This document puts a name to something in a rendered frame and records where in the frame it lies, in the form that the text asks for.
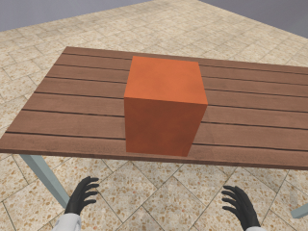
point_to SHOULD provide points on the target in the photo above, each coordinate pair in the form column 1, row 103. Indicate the right robot hand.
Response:
column 244, row 209

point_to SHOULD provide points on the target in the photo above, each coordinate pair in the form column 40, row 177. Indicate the left robot hand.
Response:
column 76, row 202

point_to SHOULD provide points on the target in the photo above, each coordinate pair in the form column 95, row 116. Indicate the carton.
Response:
column 164, row 103

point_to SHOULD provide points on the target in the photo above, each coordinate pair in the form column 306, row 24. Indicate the left robot forearm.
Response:
column 68, row 222

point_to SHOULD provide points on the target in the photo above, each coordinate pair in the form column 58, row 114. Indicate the table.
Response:
column 257, row 115

